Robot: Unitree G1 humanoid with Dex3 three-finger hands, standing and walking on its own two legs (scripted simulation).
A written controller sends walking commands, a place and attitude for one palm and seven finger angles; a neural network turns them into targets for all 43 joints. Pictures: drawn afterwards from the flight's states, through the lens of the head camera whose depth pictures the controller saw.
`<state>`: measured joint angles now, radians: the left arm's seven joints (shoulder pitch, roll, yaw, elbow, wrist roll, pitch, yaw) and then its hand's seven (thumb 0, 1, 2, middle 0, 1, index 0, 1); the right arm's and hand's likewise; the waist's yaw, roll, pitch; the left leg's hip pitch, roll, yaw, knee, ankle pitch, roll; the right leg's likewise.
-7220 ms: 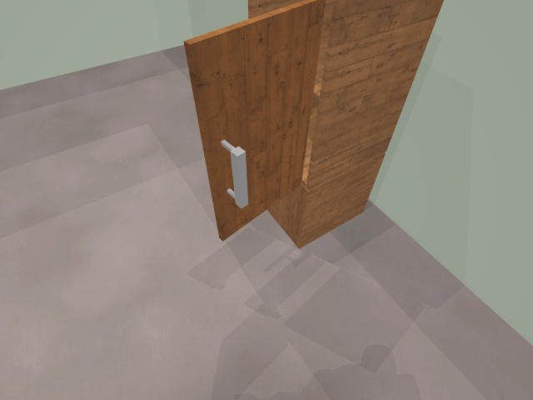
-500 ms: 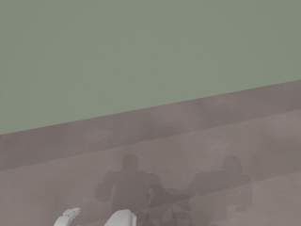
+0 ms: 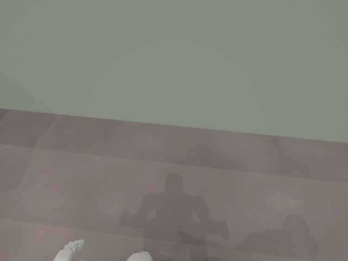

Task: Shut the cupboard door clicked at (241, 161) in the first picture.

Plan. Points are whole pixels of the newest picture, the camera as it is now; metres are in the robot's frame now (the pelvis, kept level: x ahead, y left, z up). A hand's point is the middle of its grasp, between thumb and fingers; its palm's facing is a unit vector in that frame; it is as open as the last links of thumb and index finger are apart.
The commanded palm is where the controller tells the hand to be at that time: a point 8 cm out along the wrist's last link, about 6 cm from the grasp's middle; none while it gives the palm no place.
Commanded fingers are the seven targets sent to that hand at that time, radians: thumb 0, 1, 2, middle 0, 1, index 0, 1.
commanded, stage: walk to a spot facing it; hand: left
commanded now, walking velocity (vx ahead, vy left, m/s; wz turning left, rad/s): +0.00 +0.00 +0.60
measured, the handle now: out of the picture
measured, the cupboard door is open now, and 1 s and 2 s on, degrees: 100 100 100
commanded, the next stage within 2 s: none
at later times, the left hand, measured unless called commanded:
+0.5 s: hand out of the picture +0.03 +0.23 -0.16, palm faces +0.33 -0.92 -0.23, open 7.4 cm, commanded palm none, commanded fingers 0.00 0.90 0.90 -0.20 -0.30 -0.20 -0.30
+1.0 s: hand out of the picture -0.01 +0.16 -0.17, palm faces +0.65 -0.74 -0.18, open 7.4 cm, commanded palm none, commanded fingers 0.00 0.90 0.90 -0.20 -0.30 -0.20 -0.30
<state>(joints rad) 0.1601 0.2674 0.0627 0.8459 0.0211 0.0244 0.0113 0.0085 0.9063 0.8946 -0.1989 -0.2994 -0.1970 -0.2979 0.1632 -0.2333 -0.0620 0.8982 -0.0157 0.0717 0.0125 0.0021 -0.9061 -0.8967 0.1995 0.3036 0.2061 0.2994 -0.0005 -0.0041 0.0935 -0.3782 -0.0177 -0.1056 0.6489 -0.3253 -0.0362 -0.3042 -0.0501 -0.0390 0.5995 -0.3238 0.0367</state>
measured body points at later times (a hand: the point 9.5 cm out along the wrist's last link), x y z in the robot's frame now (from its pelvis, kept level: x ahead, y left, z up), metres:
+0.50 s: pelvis +0.02 +0.00 +0.01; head +0.06 +0.04 +0.46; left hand +0.01 +0.28 -0.14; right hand +0.19 -0.21 -0.12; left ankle +0.00 +0.11 -0.72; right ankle +0.04 -0.15 -0.66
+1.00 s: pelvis +0.14 +0.05 +0.00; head +0.17 +0.09 +0.45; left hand -0.04 +0.20 -0.15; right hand +0.42 -0.07 -0.12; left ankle +0.16 +0.19 -0.71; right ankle +0.12 -0.14 -0.72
